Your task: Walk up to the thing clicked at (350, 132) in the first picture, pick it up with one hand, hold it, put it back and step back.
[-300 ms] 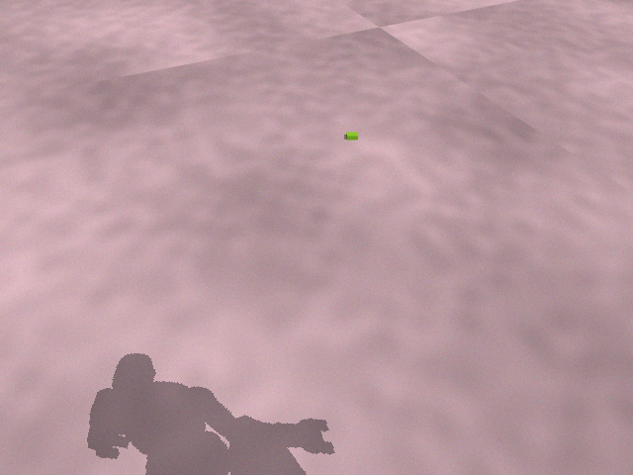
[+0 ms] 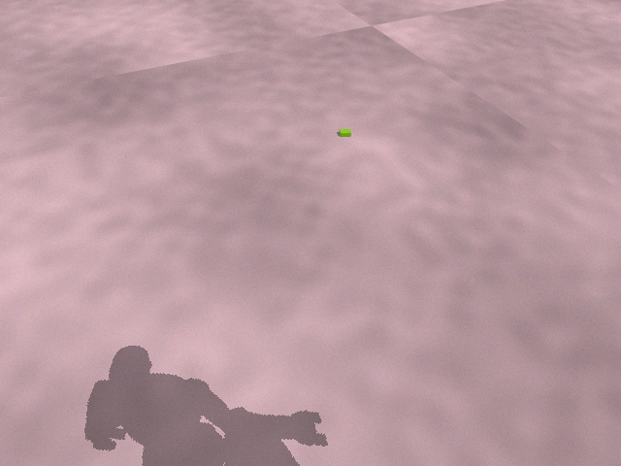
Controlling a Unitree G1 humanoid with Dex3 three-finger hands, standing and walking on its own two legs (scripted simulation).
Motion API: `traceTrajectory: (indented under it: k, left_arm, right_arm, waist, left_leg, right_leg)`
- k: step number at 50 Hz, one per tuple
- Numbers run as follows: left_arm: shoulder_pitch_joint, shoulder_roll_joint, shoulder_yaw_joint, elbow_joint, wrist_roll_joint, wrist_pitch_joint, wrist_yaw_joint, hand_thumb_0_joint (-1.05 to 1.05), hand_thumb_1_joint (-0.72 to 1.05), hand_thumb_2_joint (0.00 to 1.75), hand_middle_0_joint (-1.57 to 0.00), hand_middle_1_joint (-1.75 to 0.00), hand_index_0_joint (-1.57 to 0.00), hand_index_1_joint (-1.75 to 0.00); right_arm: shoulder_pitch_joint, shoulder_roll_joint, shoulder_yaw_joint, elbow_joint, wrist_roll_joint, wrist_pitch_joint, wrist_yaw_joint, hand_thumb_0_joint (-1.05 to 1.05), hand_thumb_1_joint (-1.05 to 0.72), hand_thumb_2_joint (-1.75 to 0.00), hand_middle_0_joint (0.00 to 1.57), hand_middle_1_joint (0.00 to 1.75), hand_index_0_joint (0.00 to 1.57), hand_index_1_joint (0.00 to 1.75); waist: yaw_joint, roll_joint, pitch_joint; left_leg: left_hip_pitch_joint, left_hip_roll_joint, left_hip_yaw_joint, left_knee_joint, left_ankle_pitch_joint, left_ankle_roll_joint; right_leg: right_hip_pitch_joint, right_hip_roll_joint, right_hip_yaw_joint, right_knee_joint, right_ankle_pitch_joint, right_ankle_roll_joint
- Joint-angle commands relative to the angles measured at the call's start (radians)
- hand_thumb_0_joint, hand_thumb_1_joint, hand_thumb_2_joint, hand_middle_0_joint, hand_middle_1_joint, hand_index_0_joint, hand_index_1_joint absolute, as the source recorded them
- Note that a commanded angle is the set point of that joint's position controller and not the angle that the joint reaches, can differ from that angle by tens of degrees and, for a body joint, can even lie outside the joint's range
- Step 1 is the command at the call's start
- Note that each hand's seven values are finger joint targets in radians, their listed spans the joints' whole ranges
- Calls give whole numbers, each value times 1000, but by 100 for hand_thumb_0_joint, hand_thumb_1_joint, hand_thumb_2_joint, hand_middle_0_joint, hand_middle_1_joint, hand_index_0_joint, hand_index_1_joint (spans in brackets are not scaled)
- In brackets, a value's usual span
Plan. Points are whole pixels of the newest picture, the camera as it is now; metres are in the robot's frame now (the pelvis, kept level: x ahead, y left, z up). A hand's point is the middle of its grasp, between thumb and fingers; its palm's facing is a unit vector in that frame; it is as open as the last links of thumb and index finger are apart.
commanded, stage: stand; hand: left
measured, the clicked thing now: (345, 133) +1.86 -0.26 -0.77
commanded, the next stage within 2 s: walk up in 0.82 s
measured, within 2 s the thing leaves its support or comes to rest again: neither
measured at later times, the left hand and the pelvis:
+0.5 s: hand out of the picture +0.08 +0.25 -0.16, palm faces -0.02 -0.94 -0.33, open 7.4 cm; pelvis +0.01 +0.00 +0.00, yaw +0 degrees
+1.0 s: hand out of the picture +0.12 +0.26 -0.15, palm faces -0.10 -0.93 -0.35, open 7.4 cm; pelvis +0.03 -0.02 +0.00, yaw -4 degrees
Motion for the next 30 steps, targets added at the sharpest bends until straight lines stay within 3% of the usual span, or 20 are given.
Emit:
traceTrajectory:
  k: [1,23,30]
  left_arm:
    - [-32,208,35,-56,-3,-20,11,0,90,90,-20,-30,-20,-30]
    - [-25,211,37,-57,-2,-21,14,0,90,90,-20,-30,-20,-30]
    - [-28,210,37,-56,-5,-19,14,0,90,90,-20,-30,-20,-30]
  right_arm:
    - [-48,-217,-42,-62,0,-21,-15,0,-90,-90,20,30,20,30]
    - [-47,-220,-43,-60,1,-20,-17,0,-90,-90,20,30,20,30]
    - [-42,-218,-41,-60,1,-18,-17,0,-90,-90,20,30,20,30]
  waist:
    - [2,13,-74]
    - [-1,7,-90]
    - [-1,15,-65]
  left_leg:
    - [3,126,-102,-55,159,27]
    - [29,129,-100,-44,224,29]
    - [-1,124,-102,-58,190,26]
  right_leg:
    - [5,-114,88,-42,137,-36]
    - [24,-121,84,-42,204,-33]
    - [27,-119,86,-54,164,-33]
